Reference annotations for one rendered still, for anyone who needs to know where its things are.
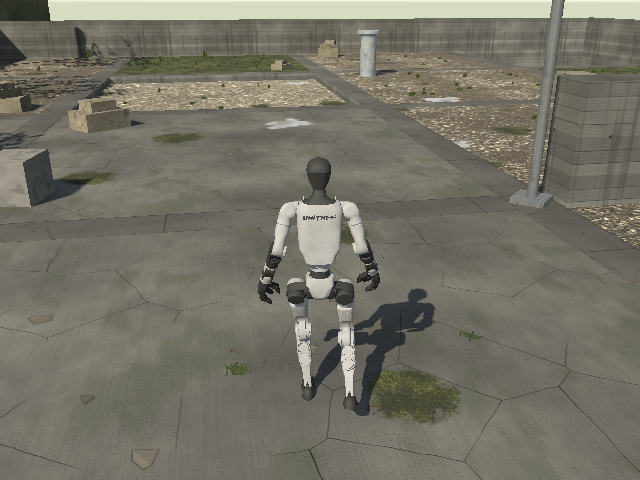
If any left robot upper arm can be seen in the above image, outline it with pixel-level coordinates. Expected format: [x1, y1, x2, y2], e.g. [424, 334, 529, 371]
[271, 201, 299, 257]

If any left robot hand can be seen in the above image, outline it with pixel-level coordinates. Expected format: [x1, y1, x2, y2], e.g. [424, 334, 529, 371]
[257, 280, 280, 304]

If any robot right forearm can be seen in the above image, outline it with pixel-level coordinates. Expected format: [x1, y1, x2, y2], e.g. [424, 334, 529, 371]
[359, 239, 378, 276]

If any right robot upper arm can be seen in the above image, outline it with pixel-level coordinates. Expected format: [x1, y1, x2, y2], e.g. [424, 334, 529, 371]
[340, 201, 369, 255]

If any robot torso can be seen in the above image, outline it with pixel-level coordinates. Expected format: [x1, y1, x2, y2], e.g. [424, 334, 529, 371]
[296, 196, 343, 300]

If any robot left forearm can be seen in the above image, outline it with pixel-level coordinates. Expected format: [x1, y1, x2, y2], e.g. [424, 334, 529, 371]
[260, 241, 281, 284]

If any right robot hand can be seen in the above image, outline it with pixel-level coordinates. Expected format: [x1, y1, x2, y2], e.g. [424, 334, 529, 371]
[357, 272, 380, 292]

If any left robot shin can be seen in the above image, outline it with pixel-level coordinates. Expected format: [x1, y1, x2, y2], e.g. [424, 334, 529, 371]
[295, 323, 312, 387]

